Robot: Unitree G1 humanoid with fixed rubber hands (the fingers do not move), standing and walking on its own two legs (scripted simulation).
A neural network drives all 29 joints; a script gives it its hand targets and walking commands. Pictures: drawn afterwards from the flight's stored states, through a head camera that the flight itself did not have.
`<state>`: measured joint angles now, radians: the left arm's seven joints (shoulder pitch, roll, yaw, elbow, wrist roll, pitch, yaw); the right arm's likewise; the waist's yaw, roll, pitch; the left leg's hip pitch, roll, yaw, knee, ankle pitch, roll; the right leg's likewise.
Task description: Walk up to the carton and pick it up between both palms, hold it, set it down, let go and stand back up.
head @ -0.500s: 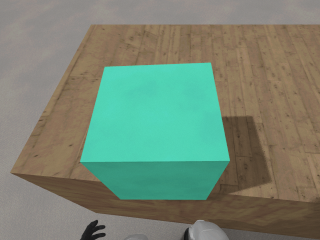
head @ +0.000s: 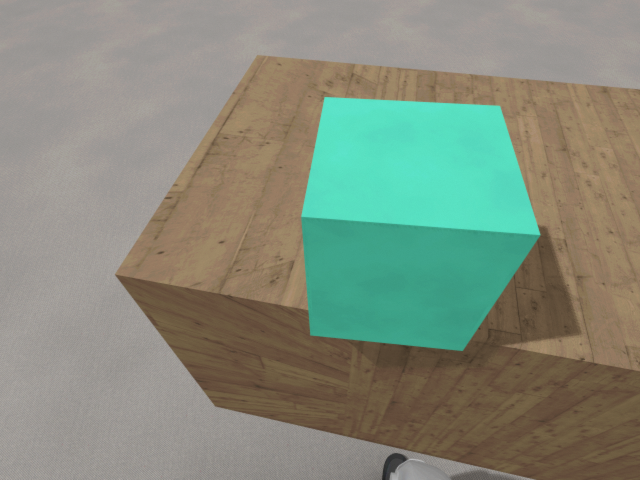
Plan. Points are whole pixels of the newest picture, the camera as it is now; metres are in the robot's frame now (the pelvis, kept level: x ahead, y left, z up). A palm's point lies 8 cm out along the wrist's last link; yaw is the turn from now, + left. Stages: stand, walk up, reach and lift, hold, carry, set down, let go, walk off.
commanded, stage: walk up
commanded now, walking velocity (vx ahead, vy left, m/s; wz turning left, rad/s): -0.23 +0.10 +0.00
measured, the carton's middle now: (397, 230) +0.39 -0.06 +0.08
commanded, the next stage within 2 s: none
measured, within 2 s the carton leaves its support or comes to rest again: neither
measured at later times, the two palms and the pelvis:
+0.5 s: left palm out of the picture -0.04 +0.29 -0.14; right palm out of the picture -0.11 -0.19 -0.09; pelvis -0.07 +0.04 +0.03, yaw -3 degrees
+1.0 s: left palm out of the picture -0.12 +0.12 -0.10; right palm out of the picture -0.03 -0.31 -0.14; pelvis -0.04 -0.08 +0.02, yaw -3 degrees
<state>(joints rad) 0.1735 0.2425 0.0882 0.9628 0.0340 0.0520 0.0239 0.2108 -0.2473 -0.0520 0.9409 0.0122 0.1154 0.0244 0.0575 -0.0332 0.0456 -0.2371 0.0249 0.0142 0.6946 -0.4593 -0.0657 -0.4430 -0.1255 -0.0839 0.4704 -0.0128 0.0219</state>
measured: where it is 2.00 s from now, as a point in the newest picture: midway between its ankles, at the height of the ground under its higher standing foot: outside the picture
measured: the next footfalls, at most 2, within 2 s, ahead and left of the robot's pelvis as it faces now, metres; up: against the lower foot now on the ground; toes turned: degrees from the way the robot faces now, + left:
left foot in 0.02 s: -0.01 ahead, +0.15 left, +0.00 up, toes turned +1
right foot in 0.68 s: -0.05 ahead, -0.12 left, +0.00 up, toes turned -8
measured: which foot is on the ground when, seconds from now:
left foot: up 0.00-0.00, down 0.02-0.68, up 0.70-1.00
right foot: down 0.00-0.04, up 0.06-0.66, down 0.68-1.00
